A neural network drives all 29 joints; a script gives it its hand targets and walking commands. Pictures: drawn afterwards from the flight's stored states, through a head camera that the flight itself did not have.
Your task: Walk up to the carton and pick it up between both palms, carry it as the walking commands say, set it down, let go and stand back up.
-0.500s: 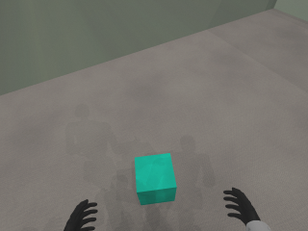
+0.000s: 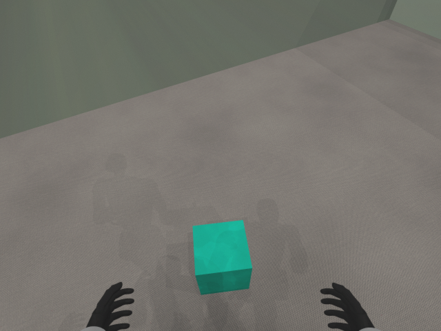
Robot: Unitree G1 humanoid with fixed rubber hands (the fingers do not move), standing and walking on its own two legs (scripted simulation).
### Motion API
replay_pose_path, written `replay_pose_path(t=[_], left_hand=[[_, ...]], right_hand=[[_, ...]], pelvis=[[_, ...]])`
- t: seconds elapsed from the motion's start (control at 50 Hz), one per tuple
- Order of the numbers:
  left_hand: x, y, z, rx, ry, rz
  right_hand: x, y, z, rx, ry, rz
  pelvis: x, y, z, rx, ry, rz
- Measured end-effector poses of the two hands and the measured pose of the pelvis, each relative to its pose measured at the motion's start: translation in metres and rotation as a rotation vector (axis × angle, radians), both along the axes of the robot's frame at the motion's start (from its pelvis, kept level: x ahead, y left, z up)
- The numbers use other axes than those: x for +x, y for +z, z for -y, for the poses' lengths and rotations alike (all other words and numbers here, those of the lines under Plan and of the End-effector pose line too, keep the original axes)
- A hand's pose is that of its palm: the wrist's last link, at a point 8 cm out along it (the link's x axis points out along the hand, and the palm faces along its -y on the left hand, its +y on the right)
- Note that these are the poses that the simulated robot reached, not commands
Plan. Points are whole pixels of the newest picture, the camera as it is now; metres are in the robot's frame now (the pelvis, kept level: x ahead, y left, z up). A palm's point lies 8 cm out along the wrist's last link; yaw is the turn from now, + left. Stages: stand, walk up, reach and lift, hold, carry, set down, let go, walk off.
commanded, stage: stand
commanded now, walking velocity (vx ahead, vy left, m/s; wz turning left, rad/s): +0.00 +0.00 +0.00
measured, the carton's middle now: (221, 258) +0.50 +0.03 -0.64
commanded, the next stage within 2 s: none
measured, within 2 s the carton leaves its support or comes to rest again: neither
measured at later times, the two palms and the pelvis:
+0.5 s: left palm (77, 314) +0.18 +0.28 -0.07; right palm (384, 323) +0.16 -0.28 -0.09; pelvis +0.04 +0.00 +0.00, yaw +0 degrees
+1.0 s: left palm out of the picture +0.15 +0.28 -0.07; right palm out of the picture +0.14 -0.28 -0.09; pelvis +0.02 +0.00 +0.00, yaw +0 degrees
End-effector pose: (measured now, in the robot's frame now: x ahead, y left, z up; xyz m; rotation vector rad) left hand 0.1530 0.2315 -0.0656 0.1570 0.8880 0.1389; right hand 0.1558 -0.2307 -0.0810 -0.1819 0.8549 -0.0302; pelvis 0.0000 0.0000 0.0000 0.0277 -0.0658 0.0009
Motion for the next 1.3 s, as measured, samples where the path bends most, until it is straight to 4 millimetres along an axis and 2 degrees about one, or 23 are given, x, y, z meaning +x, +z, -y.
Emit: replay_pose_path(t=[0.06, 0.22, 0.34, 0.46, 0.62, 0.8, 0.96, 1.3], left_hand=[[0.002, -0.001, -0.004, 0.026, -0.001, 0.032], [0.015, -0.002, -0.04, 0.115, -0.023, 0.06], [0.02, -0.006, -0.054, 0.156, -0.022, 0.023], [0.023, -0.008, -0.053, 0.15, -0.015, 0.022], [0.024, -0.005, -0.047, 0.134, -0.004, 0.066], [0.015, -0.003, -0.049, 0.137, -0.001, 0.08], [-0.003, -0.008, -0.051, 0.14, 0.007, 0.057], [-0.019, -0.016, -0.056, 0.143, 0.02, 0.007]], right_hand=[[-0.001, -0.006, 0.006, -0.026, -0.018, -0.01], [-0.017, -0.009, 0.038, -0.145, -0.055, -0.097], [-0.007, -0.009, 0.048, -0.176, -0.06, -0.112], [0.007, -0.007, 0.048, -0.182, -0.061, -0.086], [0.009, -0.003, 0.049, -0.182, -0.071, -0.045], [-0.003, -0.004, 0.05, -0.181, -0.078, -0.046], [-0.014, -0.006, 0.052, -0.181, -0.082, -0.055], [-0.028, -0.013, 0.055, -0.181, -0.094, -0.104]], pelvis=[[0.004, 0.0, 0.001, 0.001, 0.0, -0.006], [0.023, 0.0, -0.001, -0.002, 0.0, -0.033], [0.036, 0.001, -0.002, -0.002, -0.001, -0.051], [0.04, 0.0, -0.002, -0.003, -0.001, -0.057], [0.038, 0.0, -0.002, -0.002, -0.001, -0.054], [0.03, 0.0, -0.001, -0.002, 0.0, -0.042], [0.023, 0.0, -0.001, -0.002, 0.0, -0.033], [0.021, 0.0, -0.001, -0.001, 0.0, -0.029]])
